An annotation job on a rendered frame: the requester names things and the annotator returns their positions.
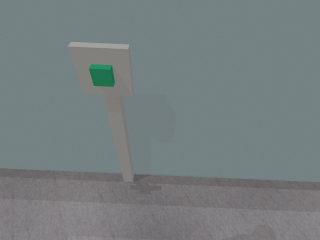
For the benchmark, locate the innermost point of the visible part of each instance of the button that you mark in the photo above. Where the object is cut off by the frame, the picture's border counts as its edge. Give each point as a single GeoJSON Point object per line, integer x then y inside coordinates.
{"type": "Point", "coordinates": [102, 75]}

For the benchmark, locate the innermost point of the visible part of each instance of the panel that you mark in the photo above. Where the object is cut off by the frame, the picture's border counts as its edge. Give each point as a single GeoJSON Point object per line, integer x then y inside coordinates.
{"type": "Point", "coordinates": [85, 54]}

